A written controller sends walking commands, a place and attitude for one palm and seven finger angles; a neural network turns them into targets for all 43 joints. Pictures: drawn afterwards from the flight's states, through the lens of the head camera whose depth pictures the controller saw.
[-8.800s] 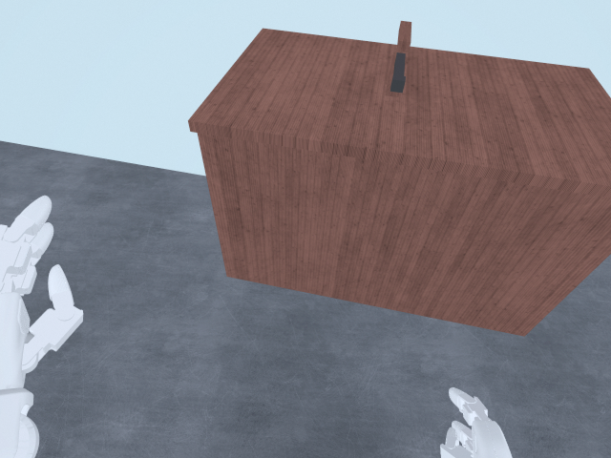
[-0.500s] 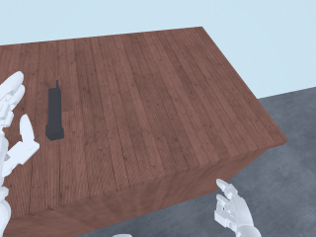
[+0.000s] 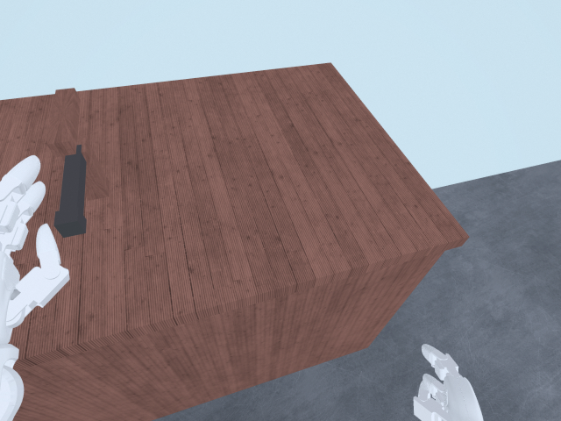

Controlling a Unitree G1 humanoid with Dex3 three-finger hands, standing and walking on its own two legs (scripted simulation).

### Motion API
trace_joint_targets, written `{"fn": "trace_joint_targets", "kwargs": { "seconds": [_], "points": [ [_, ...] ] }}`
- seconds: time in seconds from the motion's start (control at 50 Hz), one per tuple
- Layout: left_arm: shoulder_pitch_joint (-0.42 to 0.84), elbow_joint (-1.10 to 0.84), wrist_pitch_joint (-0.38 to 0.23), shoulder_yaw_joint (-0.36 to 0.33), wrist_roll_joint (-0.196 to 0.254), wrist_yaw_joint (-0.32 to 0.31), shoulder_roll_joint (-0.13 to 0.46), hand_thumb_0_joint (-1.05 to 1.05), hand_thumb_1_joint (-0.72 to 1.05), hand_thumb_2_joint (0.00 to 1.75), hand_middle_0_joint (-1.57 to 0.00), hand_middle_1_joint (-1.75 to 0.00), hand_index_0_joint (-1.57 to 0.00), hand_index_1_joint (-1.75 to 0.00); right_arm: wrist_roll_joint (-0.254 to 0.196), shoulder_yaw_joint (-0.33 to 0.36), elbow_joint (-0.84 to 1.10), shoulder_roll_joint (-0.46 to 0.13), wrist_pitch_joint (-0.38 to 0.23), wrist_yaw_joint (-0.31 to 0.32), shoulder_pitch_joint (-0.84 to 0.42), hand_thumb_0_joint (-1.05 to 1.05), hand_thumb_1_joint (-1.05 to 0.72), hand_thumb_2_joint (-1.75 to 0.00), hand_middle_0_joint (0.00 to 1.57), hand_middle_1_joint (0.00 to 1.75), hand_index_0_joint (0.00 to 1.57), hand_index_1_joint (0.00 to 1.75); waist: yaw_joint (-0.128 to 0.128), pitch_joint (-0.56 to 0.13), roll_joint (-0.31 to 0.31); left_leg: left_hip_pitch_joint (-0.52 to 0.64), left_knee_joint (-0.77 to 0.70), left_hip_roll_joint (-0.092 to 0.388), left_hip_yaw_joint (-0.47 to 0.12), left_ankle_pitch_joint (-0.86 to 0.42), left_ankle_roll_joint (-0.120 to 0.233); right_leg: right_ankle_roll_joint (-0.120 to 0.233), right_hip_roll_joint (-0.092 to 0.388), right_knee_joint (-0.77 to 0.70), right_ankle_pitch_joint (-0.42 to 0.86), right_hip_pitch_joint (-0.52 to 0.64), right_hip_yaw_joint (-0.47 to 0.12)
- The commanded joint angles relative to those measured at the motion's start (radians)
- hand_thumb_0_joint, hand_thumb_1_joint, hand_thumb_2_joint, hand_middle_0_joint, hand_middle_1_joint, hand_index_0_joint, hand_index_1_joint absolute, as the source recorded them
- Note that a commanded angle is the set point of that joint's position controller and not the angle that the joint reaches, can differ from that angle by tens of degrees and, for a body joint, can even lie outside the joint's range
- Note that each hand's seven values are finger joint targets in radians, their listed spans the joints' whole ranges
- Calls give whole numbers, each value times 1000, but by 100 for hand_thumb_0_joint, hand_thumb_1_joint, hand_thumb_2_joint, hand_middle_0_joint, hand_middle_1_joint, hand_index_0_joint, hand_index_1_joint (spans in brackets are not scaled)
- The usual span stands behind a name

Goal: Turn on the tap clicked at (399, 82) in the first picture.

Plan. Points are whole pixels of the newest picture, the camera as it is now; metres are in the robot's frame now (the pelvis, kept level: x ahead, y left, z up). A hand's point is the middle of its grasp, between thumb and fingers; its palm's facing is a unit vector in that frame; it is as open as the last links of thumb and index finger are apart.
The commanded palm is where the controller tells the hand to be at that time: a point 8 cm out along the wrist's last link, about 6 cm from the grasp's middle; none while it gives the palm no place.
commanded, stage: shuffle to correct the standing spot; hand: left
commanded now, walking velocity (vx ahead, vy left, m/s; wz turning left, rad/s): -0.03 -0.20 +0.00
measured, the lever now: (70, 222) +0.33 +0.32 +0.09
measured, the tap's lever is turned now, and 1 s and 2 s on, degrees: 0 0 0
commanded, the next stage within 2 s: none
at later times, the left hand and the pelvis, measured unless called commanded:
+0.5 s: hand (72, 262) +0.23 +0.24 +0.17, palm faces +0.30 -0.86 -0.42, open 7.4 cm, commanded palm +0.17 +0.28 +0.18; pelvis +0.01 +0.00 +0.00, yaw +0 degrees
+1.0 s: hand (66, 267) +0.23 +0.24 +0.16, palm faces +0.32 -0.86 -0.41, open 7.4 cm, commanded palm +0.17 +0.28 +0.18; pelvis +0.01 +0.00 +0.00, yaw +0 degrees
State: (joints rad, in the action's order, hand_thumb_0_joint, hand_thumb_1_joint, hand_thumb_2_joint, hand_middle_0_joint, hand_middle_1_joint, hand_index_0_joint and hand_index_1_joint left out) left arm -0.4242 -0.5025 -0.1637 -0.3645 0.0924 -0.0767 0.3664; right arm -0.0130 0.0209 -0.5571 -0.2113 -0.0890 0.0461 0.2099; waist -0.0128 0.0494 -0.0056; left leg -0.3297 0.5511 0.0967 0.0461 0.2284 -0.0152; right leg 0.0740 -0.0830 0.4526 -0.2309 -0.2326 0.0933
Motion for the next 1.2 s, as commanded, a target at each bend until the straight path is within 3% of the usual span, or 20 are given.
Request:
{"fn": "trace_joint_targets", "kwargs": {
  "seconds": [0.0,0.08,0.1,0.26,0.38,0.42,0.48,0.52,0.58,0.7,0.76,0.86,0.88,0.9,0.98,1.0,1.08,1.1,1.16,1.18],
  "points": [
    [44,-219,-66,-116,3,-16,189,0,90,90,-20,-30,-20,-30,-2,31,163,-109,-59,5,-92,0,-90,-90,20,30,20,30,6,-92,68,89,-106,25,-60,92,50,-76,141,-153,-53,-75,-140],
    [-7,-204,-64,-161,2,-10,225,0,90,90,-20,-30,-20,-30,-5,32,172,-108,-62,5,-98,0,-90,-90,20,30,20,30,-4,-106,63,60,-124,55,-73,64,55,-88,125,-113,18,-19,-124],
    [6,-209,-65,-133,6,-3,197,0,90,90,-20,-30,-20,-30,0,33,167,-113,-59,3,-80,0,-90,-90,20,30,20,30,3,-126,66,57,-125,53,-71,46,54,-87,116,-101,36,0,-111],
    [19,-259,-64,-146,7,2,215,0,90,90,-20,-30,-20,-30,0,47,171,-119,-69,0,-61,0,-90,-90,20,30,20,30,-1,-171,56,95,-69,59,-64,0,50,-68,137,-73,97,10,-132],
    [-8,-285,-55,-166,7,-6,232,0,90,90,-20,-30,-20,-30,-2,44,168,-113,-64,1,-74,0,-90,-90,20,30,20,30,2,-193,81,155,-46,65,-75,-154,52,-58,141,-46,204,4,-128],
    [2,-277,-57,-155,10,-1,221,0,90,90,-20,-30,-20,-30,0,50,170,-118,-61,-1,-61,0,-90,-90,20,30,20,30,2,-189,73,132,-40,77,-82,-188,52,-69,139,-37,219,24,-115],
    [-27,-265,-49,-162,9,-5,224,0,90,90,-20,-30,-20,-30,-5,45,168,-113,-55,-2,-71,0,-90,-90,20,30,20,30,5,-182,82,151,-34,74,-83,-237,48,-52,143,-37,258,16,-116],
    [-15,-264,-52,-158,11,0,221,0,90,90,-20,-30,-20,-30,-2,52,173,-118,-51,-2,-62,0,-90,-90,20,30,20,30,4,-181,80,136,-28,86,-86,-254,53,-71,142,-37,268,33,-107],
    [-28,-258,-46,-152,14,-5,213,0,90,90,-20,-30,-20,-30,-9,45,171,-111,-46,-3,-71,0,-90,-90,20,30,20,30,10,-174,69,140,-13,62,-71,-233,42,-49,158,-49,286,26,-125],
    [-11,-263,-51,-139,15,-9,208,0,90,90,-20,-30,-20,-30,-2,37,167,-113,-42,-2,-74,0,-90,-90,20,30,20,30,9,-154,71,112,-47,70,-81,-124,51,-63,151,-64,193,12,-119],
    [10,-268,-51,-151,14,-13,219,0,90,90,-20,-30,-20,-30,-5,46,173,-113,-45,-2,-70,0,-90,-90,20,30,20,30,7,-136,61,90,-30,58,-76,-26,46,-55,171,-83,153,2,-156],
    [11,-272,-50,-141,14,-18,212,0,90,90,-20,-30,-20,-30,-8,47,173,-113,-48,-2,-69,0,-90,-90,20,30,20,30,9,-149,52,106,-29,51,-81,-5,46,-43,179,-82,126,-15,-167],
    [-9,-275,-46,-155,14,-23,225,0,90,90,-20,-30,-20,-30,-10,39,171,-109,-48,-1,-85,0,-90,-90,20,30,20,30,9,-148,68,125,-47,57,-90,-41,49,-41,171,-74,141,-20,-150],
    [0,-274,-49,-127,14,-18,199,0,90,90,-20,-30,-20,-30,-4,37,167,-113,-46,-2,-75,0,-90,-90,20,30,20,30,12,-155,70,113,-63,66,-98,-43,54,-49,158,-64,129,-9,-129],
    [-24,-281,-49,-161,10,-20,230,0,90,90,-20,-30,-20,-30,-9,37,175,-110,-50,-1,-85,0,-90,-90,20,30,20,30,4,-163,110,117,-89,101,-128,-143,61,-61,140,-41,170,24,-109],
    [-23,-266,-51,-141,10,-16,211,0,90,90,-20,-30,-20,-30,-2,33,169,-114,-46,-3,-74,0,-90,-90,20,30,20,30,6,-164,105,93,-95,106,-128,-144,63,-70,130,-40,156,43,-93],
    [-50,-260,-44,-160,12,-17,224,0,90,90,-20,-30,-20,-30,-10,40,174,-112,-47,-6,-71,0,-90,-90,20,30,20,30,6,-172,91,109,-67,92,-113,-152,52,-51,145,-57,188,48,-110],
    [-39,-254,-46,-138,13,-12,203,0,90,90,-20,-30,-20,-30,-6,37,170,-115,-45,-7,-64,0,-90,-90,20,30,20,30,10,-171,77,99,-67,89,-106,-121,52,-53,142,-60,170,45,-104],
    [-25,-269,-47,-148,15,-15,216,0,90,90,-20,-30,-20,-30,-9,46,175,-116,-47,-8,-57,0,-90,-90,20,30,20,30,12,-153,71,84,-45,67,-95,-4,44,-33,168,-77,127,15,-147],
    [-40,-270,-43,-156,16,-20,223,0,90,90,-20,-30,-20,-30,-14,40,171,-109,-47,-5,-69,0,-90,-90,20,30,20,30,14,-150,66,108,-53,62,-97,-20,43,-23,166,-77,133,-5,-144]
  ]
}}
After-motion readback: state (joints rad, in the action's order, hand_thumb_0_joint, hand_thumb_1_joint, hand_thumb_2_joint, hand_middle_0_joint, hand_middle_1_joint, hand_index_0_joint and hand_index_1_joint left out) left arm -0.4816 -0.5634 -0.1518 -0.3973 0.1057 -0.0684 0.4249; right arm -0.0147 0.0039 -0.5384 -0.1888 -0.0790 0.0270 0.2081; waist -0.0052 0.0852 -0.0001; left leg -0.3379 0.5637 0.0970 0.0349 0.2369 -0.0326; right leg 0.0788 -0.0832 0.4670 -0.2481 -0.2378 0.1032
